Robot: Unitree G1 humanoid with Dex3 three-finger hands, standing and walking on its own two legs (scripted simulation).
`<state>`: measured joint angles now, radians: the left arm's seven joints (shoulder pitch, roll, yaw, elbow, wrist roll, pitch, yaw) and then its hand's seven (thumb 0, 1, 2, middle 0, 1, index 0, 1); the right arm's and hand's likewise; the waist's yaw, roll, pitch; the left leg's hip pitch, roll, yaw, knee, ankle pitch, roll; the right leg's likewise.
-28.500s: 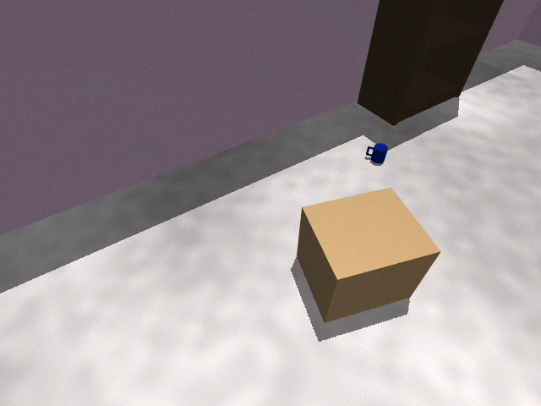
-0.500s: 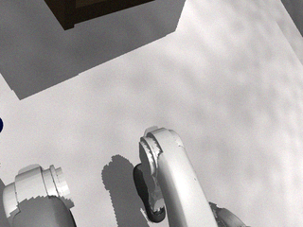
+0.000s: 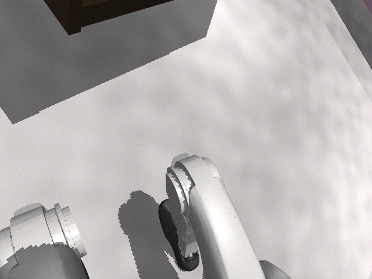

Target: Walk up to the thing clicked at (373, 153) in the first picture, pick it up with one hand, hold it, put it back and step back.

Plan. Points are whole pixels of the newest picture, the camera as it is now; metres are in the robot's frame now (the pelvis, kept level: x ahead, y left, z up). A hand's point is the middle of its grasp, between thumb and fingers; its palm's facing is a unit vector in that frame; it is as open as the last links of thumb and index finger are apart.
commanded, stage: close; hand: left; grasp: from above
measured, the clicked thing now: out of the picture +0.45 +0.32 -0.25
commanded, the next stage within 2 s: settle in 1.16 s
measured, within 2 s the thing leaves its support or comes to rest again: leaves its support in 1.68 s
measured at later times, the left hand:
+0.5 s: hand out of the picture +0.43 +0.31 -0.22, palm faces -0.44 -0.15 -0.89, open 12.2 cm
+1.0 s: hand out of the picture +0.43 +0.31 -0.22, palm faces -0.45 -0.15 -0.88, open 11.4 cm
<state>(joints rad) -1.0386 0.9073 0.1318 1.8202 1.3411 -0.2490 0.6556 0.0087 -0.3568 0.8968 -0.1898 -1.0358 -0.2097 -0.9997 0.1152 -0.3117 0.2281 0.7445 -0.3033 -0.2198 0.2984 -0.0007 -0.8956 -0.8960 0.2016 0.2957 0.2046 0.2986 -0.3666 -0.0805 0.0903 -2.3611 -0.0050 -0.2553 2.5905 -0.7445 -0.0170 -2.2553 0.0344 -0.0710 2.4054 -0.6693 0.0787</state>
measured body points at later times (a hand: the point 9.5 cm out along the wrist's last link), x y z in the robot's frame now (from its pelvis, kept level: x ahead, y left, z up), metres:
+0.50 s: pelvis +0.00 +0.00 +0.00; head +0.24 +0.12 +0.36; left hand +0.45 +0.31 -0.17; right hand +0.05 -0.25 -0.06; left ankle +0.06 +0.13 -0.26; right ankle +0.12 -0.14 -0.26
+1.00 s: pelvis +0.00 +0.00 +0.01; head +0.25 +0.12 +0.36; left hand +0.45 +0.31 -0.17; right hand +0.04 -0.26 -0.06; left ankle +0.06 +0.13 -0.26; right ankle +0.12 -0.14 -0.26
